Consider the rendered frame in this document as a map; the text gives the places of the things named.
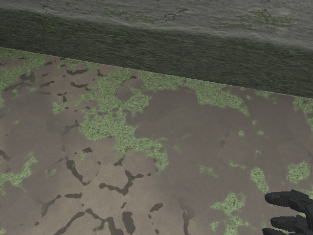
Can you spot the right robot hand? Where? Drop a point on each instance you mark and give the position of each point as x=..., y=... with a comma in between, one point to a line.
x=297, y=201

